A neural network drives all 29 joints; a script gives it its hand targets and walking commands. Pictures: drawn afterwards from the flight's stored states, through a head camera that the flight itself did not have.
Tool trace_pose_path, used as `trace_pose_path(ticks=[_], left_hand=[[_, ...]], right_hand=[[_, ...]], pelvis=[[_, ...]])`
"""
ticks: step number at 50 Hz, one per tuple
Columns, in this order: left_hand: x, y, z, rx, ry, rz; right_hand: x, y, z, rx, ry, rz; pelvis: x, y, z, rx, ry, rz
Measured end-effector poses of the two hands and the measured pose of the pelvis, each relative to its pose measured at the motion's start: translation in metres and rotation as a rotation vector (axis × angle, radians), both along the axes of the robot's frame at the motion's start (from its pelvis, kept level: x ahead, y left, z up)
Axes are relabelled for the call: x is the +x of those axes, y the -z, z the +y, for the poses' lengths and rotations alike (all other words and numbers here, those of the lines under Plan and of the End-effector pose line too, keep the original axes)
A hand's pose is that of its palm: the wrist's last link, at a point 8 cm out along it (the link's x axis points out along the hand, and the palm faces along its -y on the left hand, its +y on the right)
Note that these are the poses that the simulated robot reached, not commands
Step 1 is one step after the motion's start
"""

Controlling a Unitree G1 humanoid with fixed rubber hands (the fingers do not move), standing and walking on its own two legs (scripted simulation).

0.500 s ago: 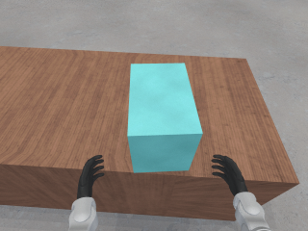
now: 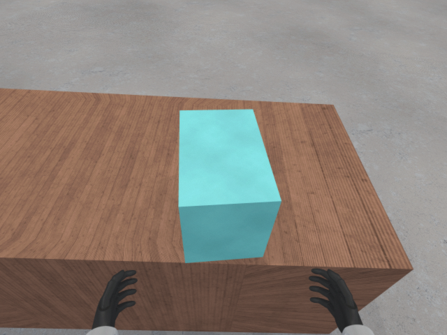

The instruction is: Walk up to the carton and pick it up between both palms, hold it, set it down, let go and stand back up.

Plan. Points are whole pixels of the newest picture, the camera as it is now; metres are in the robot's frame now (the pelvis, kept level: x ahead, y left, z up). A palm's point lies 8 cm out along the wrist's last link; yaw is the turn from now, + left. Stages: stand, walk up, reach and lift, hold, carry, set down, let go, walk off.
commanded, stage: set down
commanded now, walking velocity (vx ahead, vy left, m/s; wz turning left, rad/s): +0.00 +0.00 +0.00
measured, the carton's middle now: (220, 182) +0.49 +0.02 -0.04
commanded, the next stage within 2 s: let go in 0.56 s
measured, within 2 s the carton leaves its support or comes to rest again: neither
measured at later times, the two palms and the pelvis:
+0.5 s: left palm (86, 317) +0.19 +0.25 -0.07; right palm (332, 317) +0.19 -0.20 -0.07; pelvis +0.02 +0.03 +0.01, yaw -2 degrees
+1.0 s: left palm (84, 323) +0.18 +0.25 -0.07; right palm out of the picture +0.17 -0.20 -0.08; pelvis +0.02 +0.03 +0.00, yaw -3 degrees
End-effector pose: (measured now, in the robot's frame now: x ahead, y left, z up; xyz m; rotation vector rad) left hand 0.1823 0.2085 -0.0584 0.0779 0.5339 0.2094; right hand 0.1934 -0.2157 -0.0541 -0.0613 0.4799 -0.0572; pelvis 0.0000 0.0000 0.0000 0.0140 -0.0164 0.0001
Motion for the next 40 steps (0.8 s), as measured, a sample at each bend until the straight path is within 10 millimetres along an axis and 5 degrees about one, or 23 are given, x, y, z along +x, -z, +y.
trace_pose_path(ticks=[11,25,40], left_hand=[[0.009,-0.009,0.021,0.049,0.038,0.045],[0.004,0.007,0.039,0.055,0.087,0.191],[0.008,0.014,0.046,0.072,0.145,0.305]], right_hand=[[0.0,-0.001,0.013,-0.008,0.0,0.044],[0.001,0.011,0.021,-0.033,0.033,0.131],[-0.026,0.029,0.015,-0.068,0.075,0.232]], pelvis=[[0.005,-0.003,0.013,-0.003,0.016,0.012],[0.024,-0.005,0.027,-0.011,0.03,0.03],[0.026,-0.006,0.031,-0.011,0.046,0.012]])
